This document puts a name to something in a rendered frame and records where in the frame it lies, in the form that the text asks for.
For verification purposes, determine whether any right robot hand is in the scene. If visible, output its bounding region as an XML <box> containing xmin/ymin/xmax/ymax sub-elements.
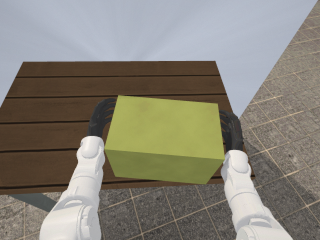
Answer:
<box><xmin>219</xmin><ymin>110</ymin><xmax>243</xmax><ymax>152</ymax></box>

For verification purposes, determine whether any left robot forearm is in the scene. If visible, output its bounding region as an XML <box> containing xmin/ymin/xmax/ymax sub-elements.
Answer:
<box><xmin>39</xmin><ymin>136</ymin><xmax>105</xmax><ymax>240</ymax></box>

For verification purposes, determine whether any table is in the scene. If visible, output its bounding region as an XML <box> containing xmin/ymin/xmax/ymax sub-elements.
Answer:
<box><xmin>0</xmin><ymin>61</ymin><xmax>256</xmax><ymax>213</ymax></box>

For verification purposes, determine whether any robot right upper arm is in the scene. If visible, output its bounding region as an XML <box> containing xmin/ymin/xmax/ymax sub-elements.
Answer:
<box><xmin>236</xmin><ymin>225</ymin><xmax>293</xmax><ymax>240</ymax></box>

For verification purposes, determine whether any left robot hand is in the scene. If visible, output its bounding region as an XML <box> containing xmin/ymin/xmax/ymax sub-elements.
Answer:
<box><xmin>86</xmin><ymin>98</ymin><xmax>116</xmax><ymax>138</ymax></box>

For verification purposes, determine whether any robot left upper arm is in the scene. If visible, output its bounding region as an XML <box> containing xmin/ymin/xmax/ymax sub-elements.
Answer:
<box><xmin>40</xmin><ymin>204</ymin><xmax>102</xmax><ymax>240</ymax></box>

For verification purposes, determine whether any carton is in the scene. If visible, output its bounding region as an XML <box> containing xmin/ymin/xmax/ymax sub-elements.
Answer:
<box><xmin>104</xmin><ymin>95</ymin><xmax>225</xmax><ymax>185</ymax></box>

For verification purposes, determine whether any right robot forearm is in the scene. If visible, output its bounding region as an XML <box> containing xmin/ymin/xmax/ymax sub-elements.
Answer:
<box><xmin>220</xmin><ymin>150</ymin><xmax>293</xmax><ymax>240</ymax></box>

